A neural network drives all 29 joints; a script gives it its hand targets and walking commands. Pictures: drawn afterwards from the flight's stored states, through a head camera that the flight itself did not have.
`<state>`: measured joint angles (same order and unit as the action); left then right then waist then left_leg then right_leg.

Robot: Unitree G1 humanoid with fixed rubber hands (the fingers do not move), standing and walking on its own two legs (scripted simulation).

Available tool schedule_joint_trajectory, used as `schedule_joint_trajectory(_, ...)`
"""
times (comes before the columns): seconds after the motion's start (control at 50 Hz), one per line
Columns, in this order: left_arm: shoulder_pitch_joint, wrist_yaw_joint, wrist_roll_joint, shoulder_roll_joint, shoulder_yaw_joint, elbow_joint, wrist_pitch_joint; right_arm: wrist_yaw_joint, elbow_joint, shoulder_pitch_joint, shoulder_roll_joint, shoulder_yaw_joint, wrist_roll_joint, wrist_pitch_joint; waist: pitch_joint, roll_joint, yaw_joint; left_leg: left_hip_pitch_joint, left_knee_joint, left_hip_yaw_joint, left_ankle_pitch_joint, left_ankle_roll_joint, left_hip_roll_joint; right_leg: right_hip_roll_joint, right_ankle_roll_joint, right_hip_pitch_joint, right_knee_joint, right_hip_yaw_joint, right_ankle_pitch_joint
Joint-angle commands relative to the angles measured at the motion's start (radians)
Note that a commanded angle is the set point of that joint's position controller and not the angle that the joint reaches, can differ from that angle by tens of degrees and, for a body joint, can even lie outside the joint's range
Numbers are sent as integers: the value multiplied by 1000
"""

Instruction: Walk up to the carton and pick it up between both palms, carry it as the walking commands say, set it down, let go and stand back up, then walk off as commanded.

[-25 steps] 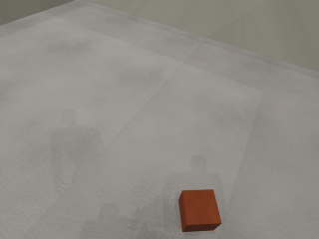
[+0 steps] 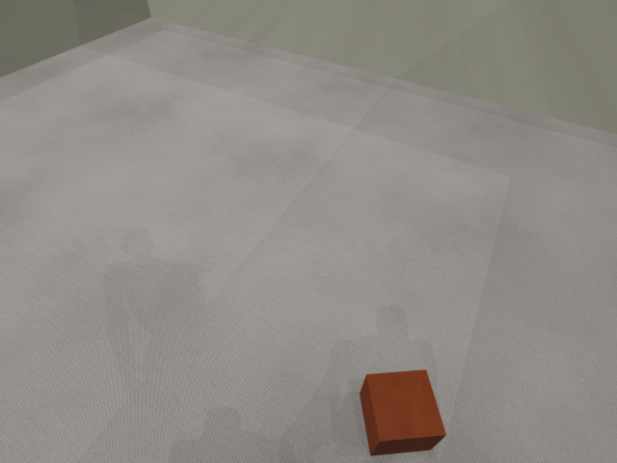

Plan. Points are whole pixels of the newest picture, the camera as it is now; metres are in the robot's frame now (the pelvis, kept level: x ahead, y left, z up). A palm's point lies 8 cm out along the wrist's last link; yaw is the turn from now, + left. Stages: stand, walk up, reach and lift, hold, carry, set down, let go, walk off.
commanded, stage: stand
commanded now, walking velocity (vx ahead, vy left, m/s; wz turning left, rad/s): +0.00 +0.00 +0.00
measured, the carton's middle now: (398, 412) +0.41 -0.29 -0.70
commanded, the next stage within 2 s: none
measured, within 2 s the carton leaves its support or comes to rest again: neither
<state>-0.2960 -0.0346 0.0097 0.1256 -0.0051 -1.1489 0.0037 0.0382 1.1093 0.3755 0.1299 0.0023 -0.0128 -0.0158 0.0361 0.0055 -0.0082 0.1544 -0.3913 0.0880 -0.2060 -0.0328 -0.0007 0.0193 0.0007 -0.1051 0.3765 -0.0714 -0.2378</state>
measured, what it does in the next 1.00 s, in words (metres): stands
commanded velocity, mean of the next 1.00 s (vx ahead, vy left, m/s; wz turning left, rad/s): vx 0.00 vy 0.00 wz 0.00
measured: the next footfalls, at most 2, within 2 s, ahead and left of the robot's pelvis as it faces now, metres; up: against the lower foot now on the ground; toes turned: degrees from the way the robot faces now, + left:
none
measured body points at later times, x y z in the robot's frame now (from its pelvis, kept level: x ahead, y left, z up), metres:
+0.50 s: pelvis +0.00 +0.01 +0.00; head +0.01 +0.02 +0.45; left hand -0.04 +0.21 -0.17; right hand -0.04 -0.19 -0.16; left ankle +0.01 +0.10 -0.74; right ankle -0.02 -0.12 -0.74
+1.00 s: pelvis +0.01 +0.02 +0.00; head +0.01 +0.03 +0.45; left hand -0.04 +0.22 -0.17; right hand -0.04 -0.18 -0.16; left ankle +0.01 +0.10 -0.74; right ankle -0.02 -0.12 -0.74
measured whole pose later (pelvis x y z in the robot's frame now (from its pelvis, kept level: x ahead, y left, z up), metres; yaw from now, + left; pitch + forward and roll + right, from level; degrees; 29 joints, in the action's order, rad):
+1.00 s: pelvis +0.01 +0.02 +0.00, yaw +0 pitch -1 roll +0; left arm -0.35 -0.05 0.01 0.10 0.01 -1.19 0.01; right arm 0.04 1.14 0.37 0.10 0.00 -0.01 -0.03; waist 0.03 0.01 -0.01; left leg 0.16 -0.39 0.09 -0.22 -0.06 0.03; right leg 0.05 -0.03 -0.12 0.39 -0.05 -0.25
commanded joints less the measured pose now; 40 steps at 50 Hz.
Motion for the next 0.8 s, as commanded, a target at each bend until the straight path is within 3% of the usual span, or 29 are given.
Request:
schedule_joint_trajectory(0.0,-66,-4,1,60,-4,0,4,3,-4,72,64,-8,1,-6,57,-25,1,21,90,-128,63,-6,-110,87,20,-56,-68,90,83)
schedule_joint_trajectory(0.78,-146,-14,1,26,12,-50,3,4,28,90,35,-7,4,-13,69,-5,0,22,93,-137,96,-23,-100,93,0,-75,-44,79,87)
